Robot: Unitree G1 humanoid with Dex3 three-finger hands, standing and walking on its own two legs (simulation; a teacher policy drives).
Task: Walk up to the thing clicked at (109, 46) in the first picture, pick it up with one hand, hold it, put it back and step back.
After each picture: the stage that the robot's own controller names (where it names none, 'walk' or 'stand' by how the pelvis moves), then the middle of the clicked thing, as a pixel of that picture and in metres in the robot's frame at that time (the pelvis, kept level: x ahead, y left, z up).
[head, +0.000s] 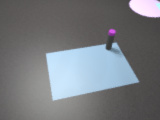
stand; (110, 40) +1.32 -0.34 -0.66
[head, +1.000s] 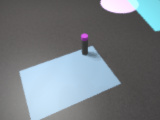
walk; (84, 45) +1.24 +0.03 -0.63
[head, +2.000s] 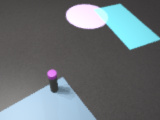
walk; (53, 81) +0.74 +0.23 -0.62
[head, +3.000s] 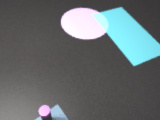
stand; (46, 116) +0.41 +0.20 -0.63
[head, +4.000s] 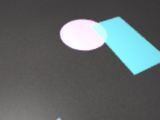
stand; out of the picture +0.37 +0.22 -0.66
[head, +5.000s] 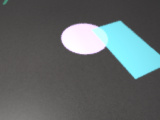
stand; out of the picture +0.36 +0.22 -0.66
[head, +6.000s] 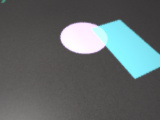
stand; out of the picture +0.35 +0.22 -0.66
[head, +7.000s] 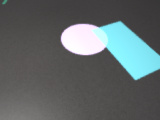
stand; out of the picture +0.34 +0.22 -0.66
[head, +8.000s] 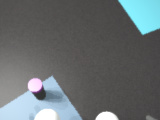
go down; (38, 90) +0.40 +0.22 -0.48
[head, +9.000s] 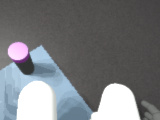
go down; (23, 61) +0.44 +0.25 -0.27
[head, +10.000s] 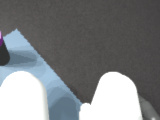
close in; out of the picture +0.42 +0.27 -0.19
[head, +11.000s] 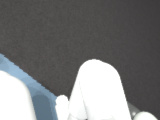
close; out of the picture +0.41 +0.30 -0.15
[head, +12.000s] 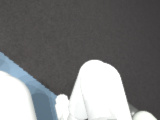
lift; out of the picture +0.40 +0.30 -0.15
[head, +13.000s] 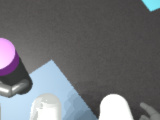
lift; (12, 73) +0.33 +0.21 +0.01
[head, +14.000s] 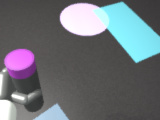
hold; (28, 85) +0.32 +0.17 +0.03
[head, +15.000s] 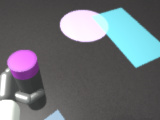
hold; (31, 84) +0.32 +0.16 +0.04
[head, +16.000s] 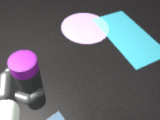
hold; (30, 84) +0.32 +0.17 +0.04
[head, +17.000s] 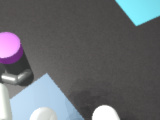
crouch; (17, 65) +0.39 +0.20 -0.02
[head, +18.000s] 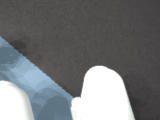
lower; out of the picture +0.46 +0.28 -0.10
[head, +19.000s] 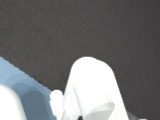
lower; out of the picture +0.43 +0.30 -0.16
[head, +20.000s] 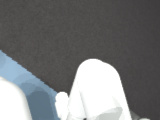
lower; out of the picture +0.41 +0.30 -0.16
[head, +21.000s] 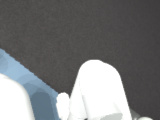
lower; out of the picture +0.40 +0.30 -0.16
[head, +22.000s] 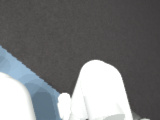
lower; out of the picture +0.39 +0.30 -0.16
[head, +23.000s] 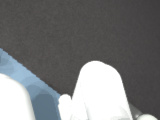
open; out of the picture +0.40 +0.30 -0.16
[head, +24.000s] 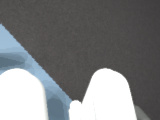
stand; out of the picture +0.40 +0.28 -0.18
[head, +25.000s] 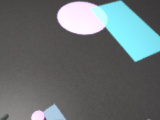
stand; out of the picture +0.36 +0.21 -0.56
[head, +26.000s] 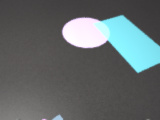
stand; out of the picture +0.37 +0.22 -0.60
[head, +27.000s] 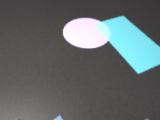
stand; out of the picture +0.36 +0.21 -0.60
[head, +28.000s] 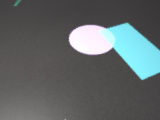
stand; out of the picture +0.37 +0.20 -0.65
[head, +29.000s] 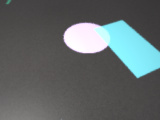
stand; out of the picture +0.35 +0.21 -0.66
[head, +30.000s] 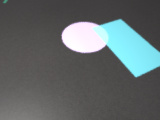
stand; out of the picture +0.34 +0.22 -0.66
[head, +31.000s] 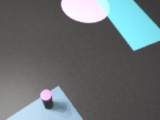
walk; (47, 100) +0.45 +0.18 -0.64
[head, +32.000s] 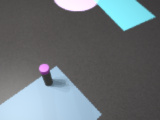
walk; (46, 75) +0.67 +0.27 -0.62
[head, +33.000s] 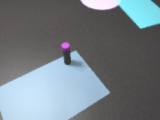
stand; (66, 54) +0.98 +0.18 -0.63
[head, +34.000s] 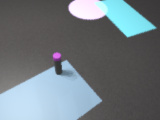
stand; (57, 64) +0.96 +0.20 -0.65
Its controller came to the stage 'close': yes
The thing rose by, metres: 0.68
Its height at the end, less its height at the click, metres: +0.00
